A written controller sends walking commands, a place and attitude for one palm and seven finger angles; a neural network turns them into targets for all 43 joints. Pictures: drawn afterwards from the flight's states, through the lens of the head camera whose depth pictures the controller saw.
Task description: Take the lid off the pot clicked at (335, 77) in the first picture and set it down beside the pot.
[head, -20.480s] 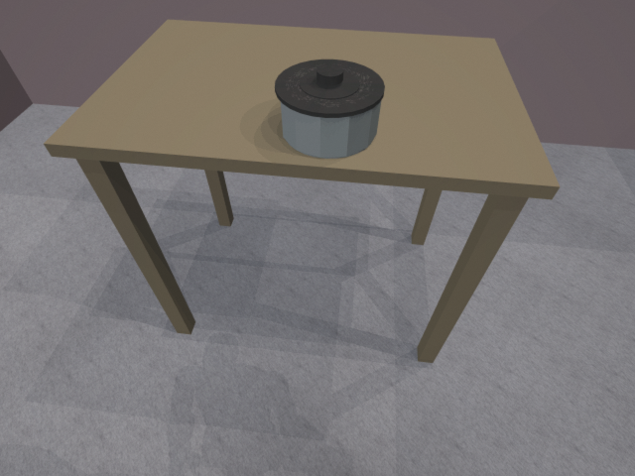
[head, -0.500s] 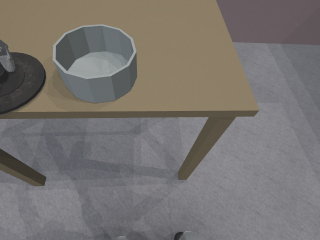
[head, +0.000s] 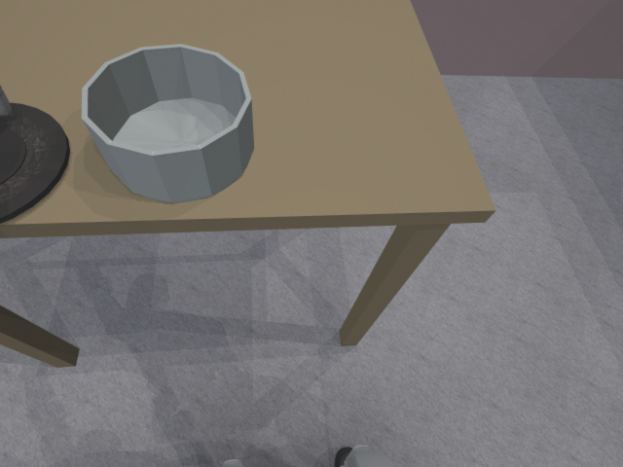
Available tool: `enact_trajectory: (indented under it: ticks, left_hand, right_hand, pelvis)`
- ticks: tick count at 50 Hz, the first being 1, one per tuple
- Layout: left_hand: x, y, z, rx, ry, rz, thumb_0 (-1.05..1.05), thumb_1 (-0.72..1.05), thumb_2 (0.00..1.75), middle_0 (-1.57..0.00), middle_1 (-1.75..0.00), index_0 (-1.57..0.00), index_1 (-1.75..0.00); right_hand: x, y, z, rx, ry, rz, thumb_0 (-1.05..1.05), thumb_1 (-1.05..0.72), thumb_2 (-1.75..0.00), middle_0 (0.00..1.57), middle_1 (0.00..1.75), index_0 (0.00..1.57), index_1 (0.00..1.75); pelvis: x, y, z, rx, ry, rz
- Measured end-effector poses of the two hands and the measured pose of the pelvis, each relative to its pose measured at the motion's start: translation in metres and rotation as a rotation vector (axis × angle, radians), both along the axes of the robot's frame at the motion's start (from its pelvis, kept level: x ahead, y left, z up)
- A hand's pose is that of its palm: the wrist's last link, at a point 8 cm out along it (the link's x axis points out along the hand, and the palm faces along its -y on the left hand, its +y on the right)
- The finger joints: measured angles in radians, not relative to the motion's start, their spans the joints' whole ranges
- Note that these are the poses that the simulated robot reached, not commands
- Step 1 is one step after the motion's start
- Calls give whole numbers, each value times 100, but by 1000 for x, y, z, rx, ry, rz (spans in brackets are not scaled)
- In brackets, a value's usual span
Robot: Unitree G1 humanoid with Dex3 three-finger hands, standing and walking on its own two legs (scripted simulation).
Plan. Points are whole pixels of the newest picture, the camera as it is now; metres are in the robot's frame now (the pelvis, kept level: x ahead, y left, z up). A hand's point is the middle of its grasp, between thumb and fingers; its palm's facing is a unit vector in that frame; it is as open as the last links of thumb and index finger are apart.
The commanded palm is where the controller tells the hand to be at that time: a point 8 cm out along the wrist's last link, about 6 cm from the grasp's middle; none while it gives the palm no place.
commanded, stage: open the fingers wide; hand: left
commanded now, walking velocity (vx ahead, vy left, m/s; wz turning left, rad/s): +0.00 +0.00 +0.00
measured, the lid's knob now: out of the picture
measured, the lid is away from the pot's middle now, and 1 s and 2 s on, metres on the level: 0.24 0.24 0.24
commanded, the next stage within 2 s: raise the empty hand in 0.16 s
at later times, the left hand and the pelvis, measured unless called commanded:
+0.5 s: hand out of the picture +0.46 +0.36 +0.15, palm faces -0.37 -0.12 -0.92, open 11.1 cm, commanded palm +0.49 +0.36 +0.22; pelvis +0.00 +0.00 +0.00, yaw +1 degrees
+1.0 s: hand out of the picture +0.48 +0.36 +0.20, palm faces -0.33 -0.12 -0.94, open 11.1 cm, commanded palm +0.49 +0.36 +0.27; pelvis +0.01 +0.01 +0.01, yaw +0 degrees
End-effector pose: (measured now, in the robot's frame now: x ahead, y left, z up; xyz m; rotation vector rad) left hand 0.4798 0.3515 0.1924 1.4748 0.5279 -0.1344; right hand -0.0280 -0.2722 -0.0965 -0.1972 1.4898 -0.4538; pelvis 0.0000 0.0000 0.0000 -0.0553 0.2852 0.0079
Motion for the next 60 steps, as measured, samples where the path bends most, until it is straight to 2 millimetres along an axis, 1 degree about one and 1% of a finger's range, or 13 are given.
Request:
enact_trajectory:
  ticks: [7, 18, 23, 27, 32, 38, 47, 53, 60]
  left_hand:
    - [-3, 6, 2, -12, 0, 19, 0, -3, 73, -40, -81, -40, -80]
    - [-15, 12, 3, -4, 9, 20, 0, -6, 76, -41, -77, -41, -77]
    - [-15, 13, 15, -5, -21, 18, 0, -6, 77, -41, -76, -41, -76]
    - [-14, 14, 23, 2, -23, 32, 0, -7, 77, -42, -76, -41, -76]
    - [-11, 11, 30, 19, -13, 36, 0, -7, 77, -42, -76, -41, -76]
    - [-3, 7, 45, -3, -45, 34, 0, -7, 77, -42, -76, -41, -76]
    - [2, 11, 62, 15, -63, 63, 0, -7, 77, -42, -76, -41, -76]
    - [1, 12, 76, 19, -78, 80, 0, -7, 77, -42, -76, -41, -76]
    - [-1, 12, 92, 17, -103, 96, 0, -7, 77, -42, -76, -41, -76]
  right_hand:
    - [2, 4, -1, 14, -1, -9, 0, -91, -90, 20, 30, 20, 30]
    - [23, 3, -1, 13, -44, 32, 0, -91, -90, 20, 30, 20, 30]
    - [29, 2, 1, 1, -69, 47, 0, -91, -90, 20, 30, 20, 30]
    - [30, 3, 1, 1, -77, 51, 0, -91, -90, 20, 30, 20, 30]
    - [25, 5, 1, 7, -64, 53, 0, -91, -90, 20, 30, 20, 30]
    - [17, 9, 2, 11, -53, 30, 0, -91, -90, 20, 30, 20, 30]
    - [11, 12, 3, 29, -34, 8, 0, -91, -90, 20, 30, 20, 30]
    - [18, 13, 4, 40, -39, 16, 0, -91, -90, 20, 30, 20, 30]
    - [34, 10, 5, 46, -79, 36, 0, -91, -90, 20, 30, 20, 30]
  pelvis:
    - [3, 1, 0, 0, -5, -1]
    - [0, 3, 1, -4, -17, 11]
    - [-1, 4, 2, -6, -22, 16]
    - [-2, 5, 2, -5, -26, 16]
    - [-1, 7, 4, -5, -27, 16]
    - [2, 8, 5, -2, -30, 10]
    - [8, 10, 8, 0, -37, 4]
    - [11, 9, 10, 1, -41, 10]
    - [13, 8, 12, 3, -52, 12]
